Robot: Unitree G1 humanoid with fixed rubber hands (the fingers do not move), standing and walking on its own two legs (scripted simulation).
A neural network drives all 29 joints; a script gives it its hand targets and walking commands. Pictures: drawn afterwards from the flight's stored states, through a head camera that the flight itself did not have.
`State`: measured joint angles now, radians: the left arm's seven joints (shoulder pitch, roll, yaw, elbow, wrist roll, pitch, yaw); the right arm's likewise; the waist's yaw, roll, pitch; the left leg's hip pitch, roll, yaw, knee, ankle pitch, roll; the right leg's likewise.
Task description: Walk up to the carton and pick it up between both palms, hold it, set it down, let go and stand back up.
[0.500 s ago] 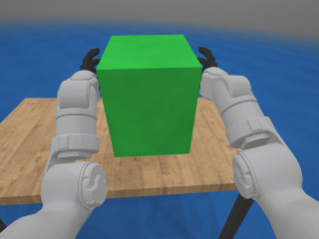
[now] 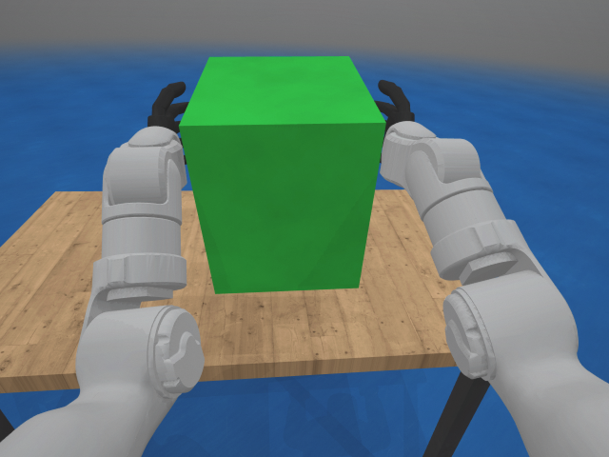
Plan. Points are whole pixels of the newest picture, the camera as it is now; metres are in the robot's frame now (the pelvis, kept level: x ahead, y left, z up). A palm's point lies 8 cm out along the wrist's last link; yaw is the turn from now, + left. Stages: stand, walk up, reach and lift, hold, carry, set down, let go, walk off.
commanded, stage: hold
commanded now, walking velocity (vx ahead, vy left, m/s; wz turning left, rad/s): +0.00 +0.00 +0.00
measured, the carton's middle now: (283, 172) +0.39 +0.00 +0.28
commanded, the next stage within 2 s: none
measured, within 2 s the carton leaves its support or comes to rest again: neither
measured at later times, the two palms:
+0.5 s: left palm (170, 155) +0.37 +0.13 +0.31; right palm (401, 151) +0.36 -0.14 +0.32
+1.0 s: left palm (167, 158) +0.39 +0.14 +0.30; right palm (391, 151) +0.38 -0.13 +0.31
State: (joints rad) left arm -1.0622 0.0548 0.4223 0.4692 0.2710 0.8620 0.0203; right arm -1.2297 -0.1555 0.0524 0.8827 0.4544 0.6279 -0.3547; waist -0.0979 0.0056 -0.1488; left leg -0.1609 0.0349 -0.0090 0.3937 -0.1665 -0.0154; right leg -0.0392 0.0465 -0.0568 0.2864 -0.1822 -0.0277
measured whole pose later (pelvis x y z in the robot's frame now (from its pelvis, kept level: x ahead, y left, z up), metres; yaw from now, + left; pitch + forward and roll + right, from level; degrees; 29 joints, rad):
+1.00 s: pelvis +0.01 +0.00 +0.00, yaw +1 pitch -5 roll -2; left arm -1.00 0.05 0.39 0.40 0.27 0.88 0.01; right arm -1.16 -0.15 0.08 0.81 0.49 0.64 -0.38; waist -0.13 -0.02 -0.13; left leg -0.14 0.04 -0.02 0.40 -0.18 -0.02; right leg 0.01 0.05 -0.06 0.25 -0.18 -0.02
